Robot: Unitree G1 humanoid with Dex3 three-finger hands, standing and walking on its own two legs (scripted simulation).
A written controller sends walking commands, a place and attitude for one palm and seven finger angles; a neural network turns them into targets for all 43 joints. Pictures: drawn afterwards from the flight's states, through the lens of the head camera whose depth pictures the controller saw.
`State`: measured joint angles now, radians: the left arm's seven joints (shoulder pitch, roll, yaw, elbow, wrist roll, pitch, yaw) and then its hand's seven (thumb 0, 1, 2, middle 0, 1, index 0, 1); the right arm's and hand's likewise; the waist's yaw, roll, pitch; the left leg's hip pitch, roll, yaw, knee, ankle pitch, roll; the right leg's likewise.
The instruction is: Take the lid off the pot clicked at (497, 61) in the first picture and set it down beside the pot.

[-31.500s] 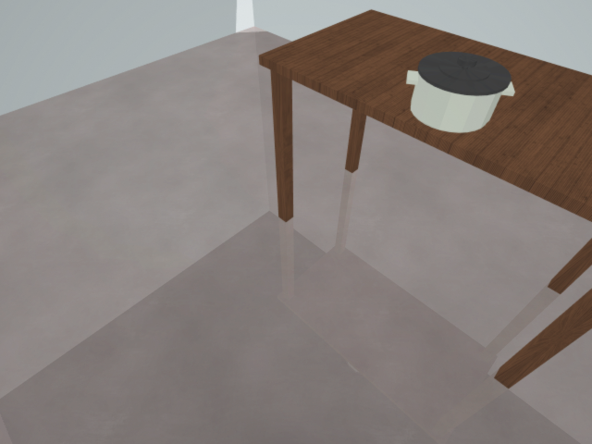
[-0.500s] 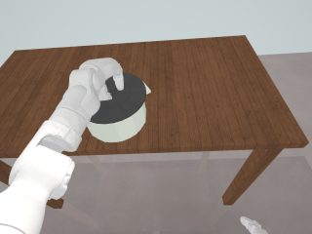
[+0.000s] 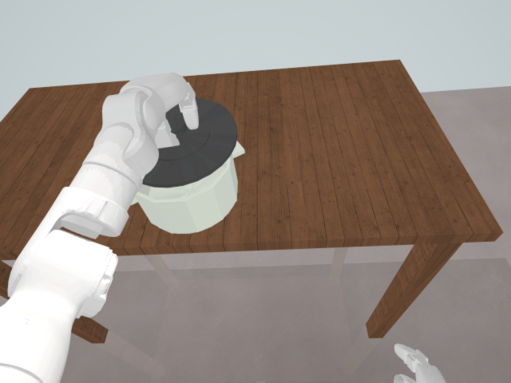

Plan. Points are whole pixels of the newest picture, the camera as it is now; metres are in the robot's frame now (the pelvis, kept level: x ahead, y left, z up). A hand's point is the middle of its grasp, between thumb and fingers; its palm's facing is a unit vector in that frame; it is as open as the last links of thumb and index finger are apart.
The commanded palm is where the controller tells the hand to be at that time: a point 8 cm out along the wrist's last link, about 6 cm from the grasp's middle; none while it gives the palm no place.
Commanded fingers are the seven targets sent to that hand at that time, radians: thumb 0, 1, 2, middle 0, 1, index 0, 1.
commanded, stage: lift the lid straight up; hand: left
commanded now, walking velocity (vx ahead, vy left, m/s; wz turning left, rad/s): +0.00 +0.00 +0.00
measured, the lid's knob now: (173, 126) +0.48 +0.13 +0.16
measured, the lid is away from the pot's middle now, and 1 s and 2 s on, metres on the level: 0.01 0.02 0.08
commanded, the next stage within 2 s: move the lid sideways beside the pot in 1.20 s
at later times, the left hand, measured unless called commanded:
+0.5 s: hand (153, 104) +0.46 +0.14 +0.22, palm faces -0.26 -0.07 -0.96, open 6.9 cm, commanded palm +0.44 +0.15 +0.30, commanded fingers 0.00 0.72 0.91 -0.87 -1.06 -0.92 -1.09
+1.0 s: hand (140, 80) +0.46 +0.15 +0.26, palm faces -0.20 -0.07 -0.98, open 6.9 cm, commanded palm +0.44 +0.15 +0.34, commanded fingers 0.00 0.72 0.91 -0.87 -1.06 -0.92 -1.09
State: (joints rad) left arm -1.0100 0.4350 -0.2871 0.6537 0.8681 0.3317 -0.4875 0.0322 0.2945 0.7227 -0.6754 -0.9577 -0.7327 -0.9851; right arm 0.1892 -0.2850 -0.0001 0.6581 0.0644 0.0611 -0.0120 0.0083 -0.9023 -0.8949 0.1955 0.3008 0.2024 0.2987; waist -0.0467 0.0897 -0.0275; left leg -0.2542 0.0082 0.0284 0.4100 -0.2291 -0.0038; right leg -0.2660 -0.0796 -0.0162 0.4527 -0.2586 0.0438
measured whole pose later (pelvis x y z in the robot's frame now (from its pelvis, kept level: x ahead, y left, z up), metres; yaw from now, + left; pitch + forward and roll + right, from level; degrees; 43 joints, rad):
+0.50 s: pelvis -0.01 +0.00 +0.00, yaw +0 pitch +4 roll +1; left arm -1.15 0.47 -0.27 0.75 0.88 0.32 -0.53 0.04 0.29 0.72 -0.68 -0.95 -0.74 -0.99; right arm 0.22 -0.28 0.01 0.67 0.06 0.03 -0.03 0.01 -0.90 -0.89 0.20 0.30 0.20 0.30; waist -0.06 0.08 -0.03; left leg -0.26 0.01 0.03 0.41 -0.22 0.00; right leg -0.27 -0.08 -0.01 0.45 -0.24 0.05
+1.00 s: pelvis -0.01 +0.01 +0.00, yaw +0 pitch +4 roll +1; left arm -1.23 0.50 -0.28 0.75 0.89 0.35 -0.56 0.04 0.29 0.73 -0.68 -0.95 -0.74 -0.99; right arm 0.20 -0.28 0.02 0.66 0.07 0.02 -0.02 0.01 -0.90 -0.89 0.20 0.30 0.20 0.30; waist -0.05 0.08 -0.03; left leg -0.26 0.00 0.03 0.40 -0.21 0.01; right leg -0.27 -0.09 -0.01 0.43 -0.23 0.05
